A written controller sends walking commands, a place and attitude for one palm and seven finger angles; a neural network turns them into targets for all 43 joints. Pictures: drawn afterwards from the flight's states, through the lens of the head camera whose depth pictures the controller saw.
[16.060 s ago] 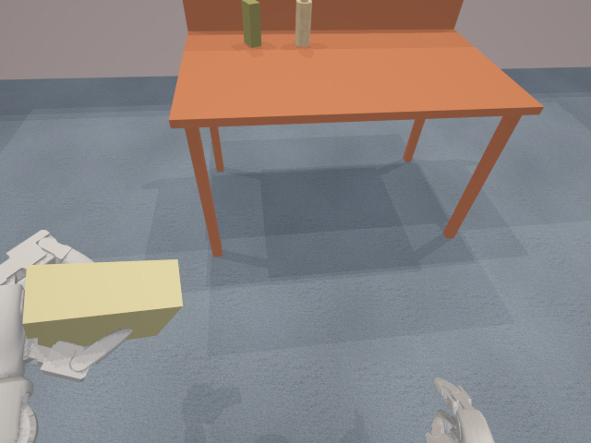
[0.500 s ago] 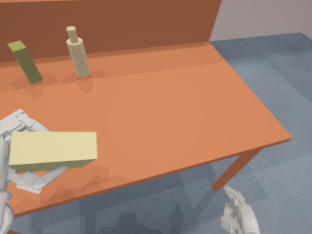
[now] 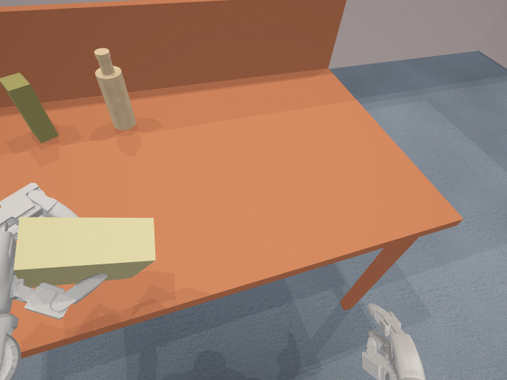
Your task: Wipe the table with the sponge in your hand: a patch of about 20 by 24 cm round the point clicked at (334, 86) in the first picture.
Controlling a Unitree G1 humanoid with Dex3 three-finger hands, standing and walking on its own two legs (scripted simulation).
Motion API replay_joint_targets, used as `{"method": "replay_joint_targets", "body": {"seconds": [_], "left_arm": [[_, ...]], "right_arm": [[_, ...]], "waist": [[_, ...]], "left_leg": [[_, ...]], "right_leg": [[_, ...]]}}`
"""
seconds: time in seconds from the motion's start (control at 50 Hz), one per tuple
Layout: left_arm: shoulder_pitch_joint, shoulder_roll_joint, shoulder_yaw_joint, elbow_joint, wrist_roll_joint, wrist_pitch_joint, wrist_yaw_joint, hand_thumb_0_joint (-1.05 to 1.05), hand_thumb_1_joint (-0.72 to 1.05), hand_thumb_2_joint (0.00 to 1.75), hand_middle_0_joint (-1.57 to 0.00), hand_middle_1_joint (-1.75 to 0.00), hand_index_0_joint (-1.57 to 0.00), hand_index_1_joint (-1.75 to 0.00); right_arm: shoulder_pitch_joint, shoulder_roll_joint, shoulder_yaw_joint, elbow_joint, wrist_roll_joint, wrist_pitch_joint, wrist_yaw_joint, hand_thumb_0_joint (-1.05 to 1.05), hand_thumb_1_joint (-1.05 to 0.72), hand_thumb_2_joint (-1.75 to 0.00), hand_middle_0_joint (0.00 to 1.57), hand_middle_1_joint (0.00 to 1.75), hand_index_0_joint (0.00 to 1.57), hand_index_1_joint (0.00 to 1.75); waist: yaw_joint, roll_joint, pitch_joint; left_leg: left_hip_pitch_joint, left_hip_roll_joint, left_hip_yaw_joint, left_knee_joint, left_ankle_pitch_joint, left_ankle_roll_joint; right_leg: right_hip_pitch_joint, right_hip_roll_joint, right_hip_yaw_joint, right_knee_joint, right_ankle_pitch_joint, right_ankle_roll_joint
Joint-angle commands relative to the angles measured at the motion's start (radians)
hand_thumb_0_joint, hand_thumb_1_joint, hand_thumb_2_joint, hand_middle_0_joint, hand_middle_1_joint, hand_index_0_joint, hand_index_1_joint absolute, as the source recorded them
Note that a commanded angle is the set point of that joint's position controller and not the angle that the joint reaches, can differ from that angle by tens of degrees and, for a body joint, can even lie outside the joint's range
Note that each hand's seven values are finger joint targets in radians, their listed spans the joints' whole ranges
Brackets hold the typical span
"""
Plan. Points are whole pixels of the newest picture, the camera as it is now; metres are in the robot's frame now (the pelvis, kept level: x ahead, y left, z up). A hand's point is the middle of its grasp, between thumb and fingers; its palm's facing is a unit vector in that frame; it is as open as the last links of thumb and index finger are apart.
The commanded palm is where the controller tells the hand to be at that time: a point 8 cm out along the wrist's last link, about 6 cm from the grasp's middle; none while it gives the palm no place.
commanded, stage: shuffle to correct the standing spot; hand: left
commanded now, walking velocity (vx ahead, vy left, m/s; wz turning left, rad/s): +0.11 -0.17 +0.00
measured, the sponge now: (106, 252) +0.23 +0.21 +0.13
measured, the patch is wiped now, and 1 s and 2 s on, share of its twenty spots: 0.00 0.00 0.00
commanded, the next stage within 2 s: come to a stop and stand still in 1.72 s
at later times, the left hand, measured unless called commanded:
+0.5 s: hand (125, 233) +0.25 +0.19 +0.15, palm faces +0.30 -0.86 -0.42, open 9.5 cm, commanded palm +0.18 +0.23 +0.17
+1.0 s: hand (125, 238) +0.24 +0.19 +0.15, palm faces +0.32 -0.85 -0.41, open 9.5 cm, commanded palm +0.18 +0.22 +0.17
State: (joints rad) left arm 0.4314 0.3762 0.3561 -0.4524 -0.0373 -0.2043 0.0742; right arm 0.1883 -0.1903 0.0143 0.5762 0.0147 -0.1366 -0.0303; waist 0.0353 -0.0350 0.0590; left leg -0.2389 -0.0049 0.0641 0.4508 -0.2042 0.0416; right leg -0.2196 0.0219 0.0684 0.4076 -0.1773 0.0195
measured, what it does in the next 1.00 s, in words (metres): shifts its weight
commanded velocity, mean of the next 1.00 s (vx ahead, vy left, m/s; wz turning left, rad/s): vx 0.13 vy -0.15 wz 0.00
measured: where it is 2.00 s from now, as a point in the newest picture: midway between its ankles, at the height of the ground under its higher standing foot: outside the picture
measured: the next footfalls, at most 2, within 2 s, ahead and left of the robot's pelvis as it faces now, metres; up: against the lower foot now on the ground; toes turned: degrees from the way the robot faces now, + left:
none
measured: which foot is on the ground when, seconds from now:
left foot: down 0.00-1.00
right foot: down 0.00-1.00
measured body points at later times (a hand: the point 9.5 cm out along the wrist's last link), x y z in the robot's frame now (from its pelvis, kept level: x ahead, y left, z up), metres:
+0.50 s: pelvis +0.02 -0.05 -0.01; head +0.05 -0.04 +0.44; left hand +0.22 +0.23 +0.17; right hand +0.19 -0.29 -0.08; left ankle +0.03 +0.09 -0.74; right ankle +0.03 -0.13 -0.74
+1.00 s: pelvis +0.02 -0.06 -0.01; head +0.05 -0.05 +0.44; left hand +0.22 +0.23 +0.17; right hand +0.21 -0.28 -0.08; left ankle +0.03 +0.09 -0.74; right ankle +0.03 -0.13 -0.74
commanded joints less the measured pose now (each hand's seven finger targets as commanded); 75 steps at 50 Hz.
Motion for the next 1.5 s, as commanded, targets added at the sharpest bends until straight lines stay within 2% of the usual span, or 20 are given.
{"method": "replay_joint_targets", "body": {"seconds": [0.0, 0.06, 0.12, 0.14, 0.2, 0.28, 0.34, 0.42, 0.44, 0.6, 0.72, 0.88, 1.0, 1.06, 1.12, 1.18, 1.24, 1.3, 1.36, 1.48], "left_arm": [[-0.136, 0.145, 0.093, -0.237, -0.016, -0.054, 0.019, 0.0, 0.1, 1.3, -1.2, -1.6, -1.2, -1.6], [-0.125, 0.152, 0.1, -0.26, -0.016, -0.046, 0.021, 0.0, 0.1, 1.3, -1.2, -1.6, -1.2, -1.6], [-0.089, 0.187, 0.138, -0.269, -0.019, -0.035, 0.026, 0.0, 0.1, 1.3, -1.2, -1.6, -1.2, -1.6], [-0.078, 0.148, 0.106, -0.253, -0.025, -0.036, 0.02, 0.0, 0.1, 1.3, -1.2, -1.6, -1.2, -1.6], [-0.074, 0.168, 0.127, -0.249, -0.035, -0.027, 0.017, 0.0, 0.1, 1.3, -1.2, -1.6, -1.2, -1.6], [-0.085, 0.173, 0.13, -0.257, -0.041, -0.019, 0.016, 0.0, 0.1, 1.3, -1.2, -1.6, -1.2, -1.6], [-0.07, 0.176, 0.129, -0.285, -0.043, -0.019, 0.019, 0.0, 0.1, 1.3, -1.2, -1.6, -1.2, -1.6], [-0.02, 0.208, 0.163, -0.294, -0.049, -0.009, 0.021, 0.0, 0.1, 1.3, -1.2, -1.6, -1.2, -1.6], [-0.017, 0.184, 0.145, -0.298, -0.05, -0.013, 0.02, 0.0, 0.1, 1.3, -1.2, -1.6, -1.2, -1.6], [0.004, 0.196, 0.161, -0.266, -0.057, 0.003, 0.019, 0.0, 0.1, 1.3, -1.2, -1.6, -1.2, -1.6], [-0.031, 0.205, 0.149, -0.301, -0.053, 0.004, 0.022, 0.0, 0.1, 1.3, -1.2, -1.6, -1.2, -1.6], [-0.043, 0.188, 0.132, -0.285, -0.047, 0.009, 0.02, 0.0, 0.1, 1.3, -1.2, -1.6, -1.2, -1.6], [-0.046, 0.179, 0.125, -0.263, -0.049, 0.018, 0.016, 0.0, 0.1, 1.3, -1.2, -1.6, -1.2, -1.6], [-0.058, 0.179, 0.119, -0.274, -0.047, 0.015, 0.018, 0.0, 0.1, 1.3, -1.2, -1.6, -1.2, -1.6], [-0.055, 0.2, 0.132, -0.301, -0.045, 0.01, 0.022, 0.0, 0.1, 1.3, -1.2, -1.6, -1.2, -1.6], [-0.049, 0.189, 0.13, -0.297, -0.041, 0.008, 0.022, 0.0, 0.1, 1.3, -1.2, -1.6, -1.2, -1.6], [-0.035, 0.179, 0.122, -0.285, -0.045, 0.01, 0.02, 0.0, 0.1, 1.3, -1.2, -1.6, -1.2, -1.6], [-0.033, 0.188, 0.138, -0.271, -0.046, 0.014, 0.015, 0.0, 0.1, 1.3, -1.2, -1.6, -1.2, -1.6], [-0.05, 0.18, 0.127, -0.269, -0.047, 0.017, 0.011, 0.0, 0.1, 1.3, -1.2, -1.6, -1.2, -1.6], [-0.032, 0.187, 0.134, -0.28, -0.049, 0.019, 0.016, 0.0, 0.1, 1.3, -1.2, -1.6, -1.2, -1.6]], "right_arm": [[-0.074, -0.131, -0.067, -0.172, 0.012, -0.043, -0.003, 0.0, -0.9, -0.9, 0.2, 0.3, 0.2, 0.3], [-0.074, -0.128, -0.065, -0.182, 0.016, -0.038, 0.001, 0.0, -0.9, -0.9, 0.2, 0.3, 0.2, 0.3], [-0.071, -0.125, -0.064, -0.184, 0.018, -0.031, 0.004, 0.0, -0.9, -0.9, 0.2, 0.3, 0.2, 0.3], [-0.065, -0.125, -0.061, -0.182, 0.012, -0.028, 0.004, 0.0, -0.9, -0.9, 0.2, 0.3, 0.2, 0.3], [-0.055, -0.124, -0.069, -0.184, 0.011, -0.027, 0.0, 0.0, -0.9, -0.9, 0.2, 0.3, 0.2, 0.3], [-0.058, -0.125, -0.07, -0.179, 0.01, -0.022, -0.008, 0.0, -0.9, -0.9, 0.2, 0.3, 0.2, 0.3], [-0.071, -0.123, -0.066, -0.178, 0.011, -0.019, -0.013, 0.0, -0.9, -0.9, 0.2, 0.3, 0.2, 0.3], [-0.073, -0.123, -0.071, -0.183, 0.018, -0.011, -0.014, 0.0, -0.9, -0.9, 0.2, 0.3, 0.2, 0.3], [-0.066, -0.124, -0.071, -0.182, 0.016, -0.008, -0.013, 0.0, -0.9, -0.9, 0.2, 0.3, 0.2, 0.3], [-0.058, -0.123, -0.074, -0.184, 0.017, 0.008, -0.017, 0.0, -0.9, -0.9, 0.2, 0.3, 0.2, 0.3], [-0.081, -0.121, -0.063, -0.182, 0.02, 0.009, -0.021, 0.0, -0.9, -0.9, 0.2, 0.3, 0.2, 0.3], [-0.073, -0.117, -0.061, -0.185, 0.017, 0.009, -0.017, 0.0, -0.9, -0.9, 0.2, 0.3, 0.2, 0.3], [-0.068, -0.112, -0.058, -0.187, 0.018, 0.013, -0.016, 0.0, -0.9, -0.9, 0.2, 0.3, 0.2, 0.3], [-0.076, -0.113, -0.053, -0.186, 0.018, 0.011, -0.016, 0.0, -0.9, -0.9, 0.2, 0.3, 0.2, 0.3], [-0.085, -0.111, -0.05, -0.187, 0.023, 0.009, -0.018, 0.0, -0.9, -0.9, 0.2, 0.3, 0.2, 0.3], [-0.075, -0.114, -0.055, -0.185, 0.018, 0.007, -0.016, 0.0, -0.9, -0.9, 0.2, 0.3, 0.2, 0.3], [-0.074, -0.116, -0.053, -0.183, 0.02, 0.006, -0.016, 0.0, -0.9, -0.9, 0.2, 0.3, 0.2, 0.3], [-0.066, -0.122, -0.066, -0.188, 0.021, 0.011, -0.012, 0.0, -0.9, -0.9, 0.2, 0.3, 0.2, 0.3], [-0.074, -0.124, -0.066, -0.193, 0.021, 0.014, -0.011, 0.0, -0.9, -0.9, 0.2, 0.3, 0.2, 0.3], [-0.073, -0.115, -0.064, -0.198, 0.022, 0.017, -0.012, 0.0, -0.9, -0.9, 0.2, 0.3, 0.2, 0.3]], "waist": [[-0.017, 0.153, -0.154], [-0.018, 0.182, -0.143], [-0.02, 0.121, -0.142], [-0.024, 0.11, -0.136], [-0.03, 0.075, -0.151], [-0.034, 0.068, -0.177], [-0.036, 0.106, -0.191], [-0.036, 0.079, -0.199], [-0.039, 0.087, -0.21], [-0.045, 0.045, -0.185], [-0.045, 0.118, -0.164], [-0.041, 0.116, -0.171], [-0.042, 0.068, -0.156], [-0.042, 0.11, -0.143], [-0.041, 0.125, -0.159], [-0.037, 0.131, -0.18], [-0.041, 0.129, -0.169], [-0.039, 0.105, -0.172], [-0.039, 0.122, -0.155], [-0.04, 0.071, -0.164]], "left_leg": [[0.042, 0.187, -0.137, -0.134, -0.087, -0.002], [0.018, 0.2, -0.149, -0.137, -0.15, 0.012], [0.025, 0.17, -0.123, -0.077, -0.137, 0.004], [0.02, 0.151, -0.109, -0.051, -0.143, 0.003], [0.063, 0.121, -0.089, 0.012, -0.09, -0.008], [0.098, 0.121, -0.086, 0.038, -0.001, -0.007], [0.121, 0.127, -0.084, 0.046, 0.06, -0.001], [0.129, 0.128, -0.08, 0.067, 0.127, -0.005], [0.124, 0.128, -0.079, 0.073, 0.145, -0.003], [0.087, 0.107, -0.058, 0.106, 0.083, -0.015], [0.125, 0.128, -0.081, 0.049, 0.114, -0.005], [0.108, 0.139, -0.096, 0.039, 0.106, -0.001], [0.089, 0.125, -0.087, 0.041, 0.028, -0.005], [0.085, 0.13, -0.104, 0.008, 0.008, 0.0], [0.12, 0.139, -0.116, -0.004, 0.049, 0.004], [0.123, 0.156, -0.125, 0.005, 0.131, 0.008], [0.111, 0.151, -0.119, 0.007, 0.127, 0.003], [0.116, 0.16, -0.105, 0.036, 0.123, -0.002], [0.106, 0.171, -0.106, 0.027, 0.081, 0.002], [0.091, 0.124, -0.079, 0.067, -0.004, -0.004]], "right_leg": [[-0.007, -0.015, -0.024, 0.045, 0.017, -0.031], [-0.011, -0.009, -0.05, 0.057, -0.012, -0.032], [-0.02, -0.012, -0.024, 0.0, 0.001, -0.042], [-0.032, -0.012, -0.01, -0.02, 0.005, -0.048], [-0.066, -0.035, 0.066, -0.047, 0.03, -0.069], [-0.06, -0.045, 0.08, -0.035, 0.091, -0.078], [-0.048, -0.044, 0.061, -0.017, 0.14, -0.076], [-0.026, -0.051, 0.064, -0.012, 0.212, -0.078], [-0.01, -0.052, 0.062, -0.002, 0.23, -0.081], [-0.005, -0.074, 0.099, -0.029, 0.247, -0.09], [-0.037, -0.049, 0.065, -0.019, 0.207, -0.073], [-0.007, -0.042, 0.053, -0.024, 0.175, -0.072], [-0.011, -0.048, 0.069, -0.048, 0.131, -0.076], [-0.024, -0.039, 0.055, -0.04, 0.089, -0.075], [-0.027, -0.033, 0.038, -0.029, 0.108, -0.072], [0.003, -0.031, 0.025, -0.017, 0.154, -0.068], [0.004, -0.029, 0.016, -0.017, 0.152, -0.069], [-0.014, -0.029, 0.042, -0.022, 0.171, -0.072], [-0.043, -0.017, 0.04, -0.009, 0.128, -0.067], [-0.033, -0.047, 0.092, -0.049, 0.111, -0.083]]}}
